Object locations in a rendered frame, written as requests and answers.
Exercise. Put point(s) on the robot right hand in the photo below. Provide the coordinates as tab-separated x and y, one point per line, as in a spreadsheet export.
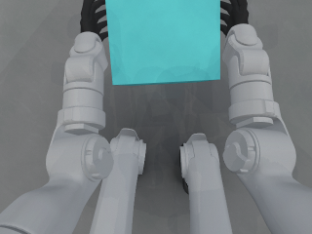
238	14

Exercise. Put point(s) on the right robot thigh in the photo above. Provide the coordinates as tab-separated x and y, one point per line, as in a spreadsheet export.
207	202

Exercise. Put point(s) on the left robot shin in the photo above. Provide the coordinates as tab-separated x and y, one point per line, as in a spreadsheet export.
124	132

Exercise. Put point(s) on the robot right upper arm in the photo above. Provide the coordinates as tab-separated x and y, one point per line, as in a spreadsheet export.
264	161

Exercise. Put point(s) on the carton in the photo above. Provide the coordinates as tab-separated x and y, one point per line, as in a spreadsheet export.
156	42

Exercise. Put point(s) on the left robot forearm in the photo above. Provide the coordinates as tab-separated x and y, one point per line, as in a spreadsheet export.
83	89

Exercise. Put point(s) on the robot left hand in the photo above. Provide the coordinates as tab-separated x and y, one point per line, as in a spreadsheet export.
89	18

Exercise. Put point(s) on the robot left upper arm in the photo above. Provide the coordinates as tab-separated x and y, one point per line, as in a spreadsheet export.
75	165

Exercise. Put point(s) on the right robot forearm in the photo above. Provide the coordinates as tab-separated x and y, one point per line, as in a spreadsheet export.
249	82

